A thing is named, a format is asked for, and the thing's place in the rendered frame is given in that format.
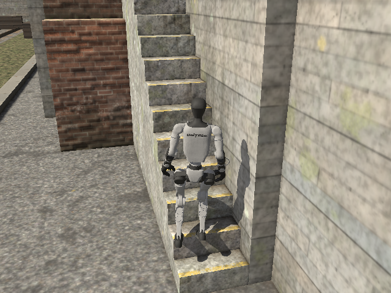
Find robot right forearm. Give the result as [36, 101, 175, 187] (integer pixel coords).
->
[217, 150, 225, 172]

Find left robot upper arm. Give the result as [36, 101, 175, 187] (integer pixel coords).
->
[168, 123, 185, 157]

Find right robot upper arm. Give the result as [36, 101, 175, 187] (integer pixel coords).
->
[210, 125, 224, 159]

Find robot left forearm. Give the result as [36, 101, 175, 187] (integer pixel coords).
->
[163, 148, 174, 167]

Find humanoid robot head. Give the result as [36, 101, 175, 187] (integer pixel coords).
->
[187, 98, 208, 128]

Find robot right hand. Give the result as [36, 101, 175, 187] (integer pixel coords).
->
[214, 170, 225, 182]

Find robot left hand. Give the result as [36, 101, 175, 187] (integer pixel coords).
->
[161, 165, 175, 176]

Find robot right foot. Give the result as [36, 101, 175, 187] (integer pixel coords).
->
[196, 230, 206, 241]

